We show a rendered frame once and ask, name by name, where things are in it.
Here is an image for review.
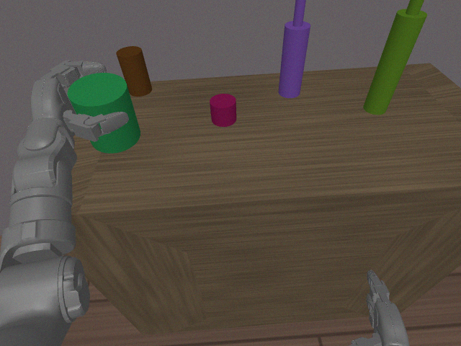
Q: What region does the left robot hand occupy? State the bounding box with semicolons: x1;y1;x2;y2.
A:
31;60;129;142

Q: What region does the left robot arm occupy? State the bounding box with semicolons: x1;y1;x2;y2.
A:
0;117;90;346

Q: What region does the right robot hand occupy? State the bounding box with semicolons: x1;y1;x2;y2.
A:
349;270;409;346

